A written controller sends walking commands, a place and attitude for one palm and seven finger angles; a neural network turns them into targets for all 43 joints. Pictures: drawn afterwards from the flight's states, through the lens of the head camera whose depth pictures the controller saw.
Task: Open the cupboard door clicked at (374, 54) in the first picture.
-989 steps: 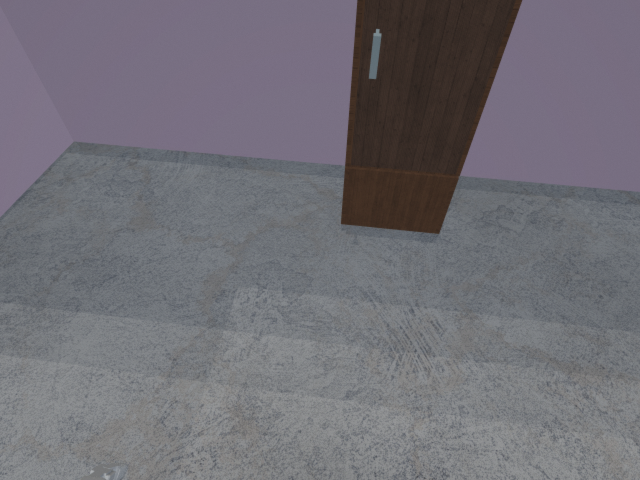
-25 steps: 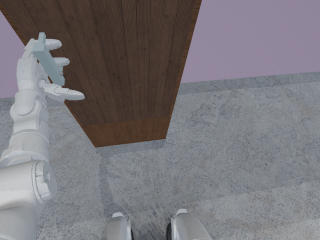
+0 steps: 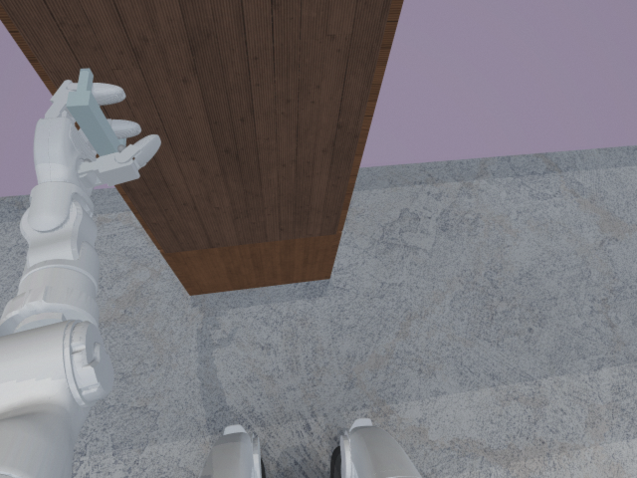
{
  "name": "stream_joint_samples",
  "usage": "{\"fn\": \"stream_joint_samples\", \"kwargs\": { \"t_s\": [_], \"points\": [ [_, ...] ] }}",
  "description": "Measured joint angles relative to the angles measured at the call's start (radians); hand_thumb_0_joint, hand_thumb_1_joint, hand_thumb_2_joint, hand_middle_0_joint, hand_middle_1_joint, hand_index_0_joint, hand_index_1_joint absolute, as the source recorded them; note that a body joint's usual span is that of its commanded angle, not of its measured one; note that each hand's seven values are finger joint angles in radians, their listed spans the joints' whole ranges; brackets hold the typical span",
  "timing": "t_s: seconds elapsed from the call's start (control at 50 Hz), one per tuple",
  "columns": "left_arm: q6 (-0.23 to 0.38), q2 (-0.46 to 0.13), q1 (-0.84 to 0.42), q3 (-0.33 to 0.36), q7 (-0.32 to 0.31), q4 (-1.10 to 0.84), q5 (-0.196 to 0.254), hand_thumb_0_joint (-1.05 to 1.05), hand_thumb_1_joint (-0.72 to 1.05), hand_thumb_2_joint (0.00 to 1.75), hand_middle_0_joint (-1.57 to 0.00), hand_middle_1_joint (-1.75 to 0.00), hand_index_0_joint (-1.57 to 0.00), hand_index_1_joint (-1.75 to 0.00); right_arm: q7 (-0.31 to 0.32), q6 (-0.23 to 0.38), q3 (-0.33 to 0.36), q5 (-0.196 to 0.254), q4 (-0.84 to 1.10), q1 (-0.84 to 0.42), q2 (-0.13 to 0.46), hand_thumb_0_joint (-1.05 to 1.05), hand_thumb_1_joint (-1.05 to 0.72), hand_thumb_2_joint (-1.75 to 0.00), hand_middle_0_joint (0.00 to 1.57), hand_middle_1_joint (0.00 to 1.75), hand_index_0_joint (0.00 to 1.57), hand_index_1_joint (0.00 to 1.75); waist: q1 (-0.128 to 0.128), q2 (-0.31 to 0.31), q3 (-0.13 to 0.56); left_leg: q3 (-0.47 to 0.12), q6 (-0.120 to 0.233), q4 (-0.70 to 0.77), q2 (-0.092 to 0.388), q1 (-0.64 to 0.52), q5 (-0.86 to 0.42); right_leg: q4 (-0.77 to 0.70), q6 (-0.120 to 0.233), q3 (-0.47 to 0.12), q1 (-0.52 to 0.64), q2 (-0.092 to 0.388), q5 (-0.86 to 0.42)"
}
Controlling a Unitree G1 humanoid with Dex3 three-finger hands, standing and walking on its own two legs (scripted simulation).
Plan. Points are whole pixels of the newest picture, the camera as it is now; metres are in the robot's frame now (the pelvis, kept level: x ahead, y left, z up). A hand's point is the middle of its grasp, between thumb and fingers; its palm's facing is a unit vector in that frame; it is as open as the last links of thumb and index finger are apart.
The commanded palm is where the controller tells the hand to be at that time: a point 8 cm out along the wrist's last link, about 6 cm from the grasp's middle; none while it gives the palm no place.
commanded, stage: close the thumb around the handle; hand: left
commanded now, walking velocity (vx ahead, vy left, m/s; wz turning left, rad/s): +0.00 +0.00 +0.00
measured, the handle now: (103, 124) +0.54 +0.24 +0.07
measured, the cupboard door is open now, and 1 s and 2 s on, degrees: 0 25 43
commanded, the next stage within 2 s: pull the door open along its arc in 0.26 s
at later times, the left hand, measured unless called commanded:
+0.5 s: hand (122, 150) +0.50 +0.21 +0.07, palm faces +0.09 -1.00 -0.01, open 5.5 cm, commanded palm +0.45 +0.25 +0.07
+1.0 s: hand (171, 242) +0.37 +0.14 +0.08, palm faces +0.44 -0.90 +0.07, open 5.7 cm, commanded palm +0.31 +0.17 +0.07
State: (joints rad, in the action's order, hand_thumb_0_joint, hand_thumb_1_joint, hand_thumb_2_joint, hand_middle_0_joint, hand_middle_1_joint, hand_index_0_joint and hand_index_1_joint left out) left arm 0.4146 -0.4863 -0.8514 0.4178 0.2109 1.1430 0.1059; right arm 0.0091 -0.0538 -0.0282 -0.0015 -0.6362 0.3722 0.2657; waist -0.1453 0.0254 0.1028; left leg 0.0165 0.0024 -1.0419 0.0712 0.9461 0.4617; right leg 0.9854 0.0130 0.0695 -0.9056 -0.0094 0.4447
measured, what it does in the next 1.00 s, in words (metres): stands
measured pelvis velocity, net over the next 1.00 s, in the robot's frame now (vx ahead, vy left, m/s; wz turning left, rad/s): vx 0.01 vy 0.00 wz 0.02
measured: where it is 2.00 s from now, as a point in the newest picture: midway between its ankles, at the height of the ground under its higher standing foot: outside the picture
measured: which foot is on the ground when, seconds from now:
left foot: down 0.00-1.00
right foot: down 0.00-1.00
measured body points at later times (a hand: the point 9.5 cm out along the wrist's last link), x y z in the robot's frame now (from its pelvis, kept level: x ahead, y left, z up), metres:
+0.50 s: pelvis +0.00 +0.00 +0.00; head +0.13 +0.02 +0.43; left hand +0.48 +0.26 +0.08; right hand +0.02 -0.26 -0.11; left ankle +0.01 +0.12 -0.67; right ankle +0.01 -0.12 -0.67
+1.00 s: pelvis +0.01 +0.00 +0.02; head +0.07 +0.00 +0.46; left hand +0.34 +0.19 +0.08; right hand +0.16 -0.23 -0.09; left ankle +0.01 +0.12 -0.67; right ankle +0.01 -0.12 -0.67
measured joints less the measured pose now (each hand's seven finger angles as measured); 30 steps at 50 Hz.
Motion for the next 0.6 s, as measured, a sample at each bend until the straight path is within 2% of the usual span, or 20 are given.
{"fn": "stream_joint_samples", "kwargs": {
  "t_s": [0.14,0.22,0.46,0.6],
  "points": [
    [0.001,0.001,0.002,0.000,0.003,0.005,0.002,0.00,0.63,0.78,-0.37,-1.32,-0.37,-1.32,0.001,-0.002,-0.003,0.002,0.000,0.002,-0.002,0.00,-0.91,-0.90,0.21,0.30,0.21,0.30,0.000,-0.001,-0.001,0.002,0.002,0.003,-0.001,-0.008,0.001,-0.004,-0.002,-0.002,0.007,0.001,0.001],
    [-0.001,-0.003,0.000,0.002,0.008,0.006,-0.003,0.00,0.76,0.84,-0.39,-1.33,-0.38,-1.34,0.003,-0.002,-0.003,0.002,0.001,0.002,-0.002,0.00,-0.91,-0.90,0.21,0.30,0.21,0.30,-0.003,0.000,0.000,0.001,0.003,0.001,-0.001,-0.003,0.002,-0.003,-0.003,-0.002,0.004,0.001,0.001],
    [-0.003,0.009,0.015,0.001,-0.002,-0.015,0.003,0.01,0.76,0.84,-0.38,-1.35,-0.38,-1.35,-0.001,-0.005,0.002,0.000,0.001,0.005,-0.004,0.00,-0.91,-0.90,0.21,0.30,0.21,0.30,-0.001,0.001,0.002,0.008,0.006,0.002,-0.002,-0.007,0.004,-0.005,-0.007,-0.009,0.006,0.001,0.000],
    [-0.007,0.059,0.131,-0.015,-0.013,-0.128,0.035,0.01,0.76,0.81,-0.37,-1.35,-0.37,-1.35,-0.012,-0.018,0.011,0.008,0.017,0.014,-0.007,0.00,-0.91,-0.90,0.20,0.30,0.21,0.30,0.014,0.005,0.011,0.023,0.007,0.032,0.000,-0.051,0.002,-0.031,-0.009,-0.024,0.042,-0.002,-0.006]
  ]
}}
